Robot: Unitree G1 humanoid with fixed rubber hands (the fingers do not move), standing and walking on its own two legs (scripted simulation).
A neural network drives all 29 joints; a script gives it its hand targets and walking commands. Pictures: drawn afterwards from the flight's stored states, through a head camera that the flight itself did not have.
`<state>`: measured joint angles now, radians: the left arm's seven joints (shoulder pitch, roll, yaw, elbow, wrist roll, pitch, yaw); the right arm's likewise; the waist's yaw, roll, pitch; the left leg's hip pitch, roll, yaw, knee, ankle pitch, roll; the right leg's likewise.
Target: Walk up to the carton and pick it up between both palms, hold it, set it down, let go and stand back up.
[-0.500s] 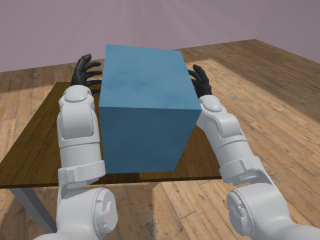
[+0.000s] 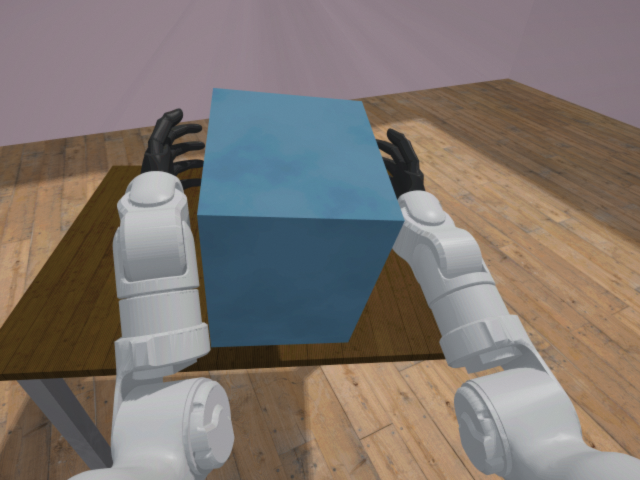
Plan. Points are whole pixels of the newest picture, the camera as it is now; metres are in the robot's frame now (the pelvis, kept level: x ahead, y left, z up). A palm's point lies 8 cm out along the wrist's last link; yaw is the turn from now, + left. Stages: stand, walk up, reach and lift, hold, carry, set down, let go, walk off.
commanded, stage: set down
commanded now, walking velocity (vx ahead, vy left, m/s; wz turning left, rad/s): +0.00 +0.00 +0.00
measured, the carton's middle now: (285, 225) +0.38 +0.02 +0.18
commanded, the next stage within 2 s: none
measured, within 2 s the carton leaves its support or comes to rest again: neither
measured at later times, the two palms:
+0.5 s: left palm (166, 203) +0.39 +0.16 +0.21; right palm (384, 209) +0.40 -0.12 +0.18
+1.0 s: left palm (179, 214) +0.40 +0.15 +0.19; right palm (386, 213) +0.41 -0.13 +0.16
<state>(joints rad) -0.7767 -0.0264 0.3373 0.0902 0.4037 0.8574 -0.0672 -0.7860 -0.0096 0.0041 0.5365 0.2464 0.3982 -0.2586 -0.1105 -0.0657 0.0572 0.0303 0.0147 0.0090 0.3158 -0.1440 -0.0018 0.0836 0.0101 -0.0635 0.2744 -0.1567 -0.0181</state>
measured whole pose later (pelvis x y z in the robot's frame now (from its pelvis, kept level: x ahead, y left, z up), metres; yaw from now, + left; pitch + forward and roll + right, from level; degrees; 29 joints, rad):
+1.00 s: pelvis +0.02 -0.01 +0.00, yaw -1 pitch -8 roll +0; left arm -0.73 -0.11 0.36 0.29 0.44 0.52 -0.01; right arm -0.77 0.02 -0.13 0.82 0.02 -0.03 -0.15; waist -0.01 -0.07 0.09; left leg -0.01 0.03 0.03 0.29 -0.15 -0.02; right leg 0.03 0.02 -0.07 0.27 -0.17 -0.04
